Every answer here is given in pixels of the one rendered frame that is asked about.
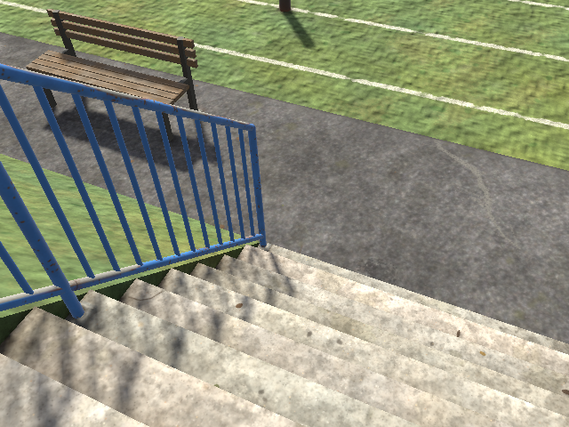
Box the stairs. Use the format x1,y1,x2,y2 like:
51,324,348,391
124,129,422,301
0,243,569,427

